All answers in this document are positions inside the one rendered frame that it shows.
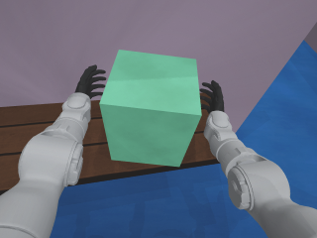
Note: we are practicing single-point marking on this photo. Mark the table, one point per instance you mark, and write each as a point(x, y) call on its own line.
point(19, 124)

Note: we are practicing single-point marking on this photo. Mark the right robot upper arm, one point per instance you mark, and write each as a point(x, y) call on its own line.
point(262, 189)

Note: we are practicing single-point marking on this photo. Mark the left robot forearm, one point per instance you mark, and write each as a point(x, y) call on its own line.
point(71, 124)

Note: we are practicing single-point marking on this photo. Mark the carton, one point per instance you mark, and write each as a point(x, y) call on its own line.
point(150, 108)

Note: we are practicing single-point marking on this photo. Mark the left robot hand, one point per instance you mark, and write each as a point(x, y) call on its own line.
point(85, 83)

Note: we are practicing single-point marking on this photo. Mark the right robot forearm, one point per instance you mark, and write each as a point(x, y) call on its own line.
point(225, 145)

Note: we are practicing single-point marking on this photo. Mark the right robot hand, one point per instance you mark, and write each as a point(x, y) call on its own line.
point(216, 103)

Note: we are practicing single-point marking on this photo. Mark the left robot upper arm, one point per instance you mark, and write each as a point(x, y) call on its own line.
point(28, 209)

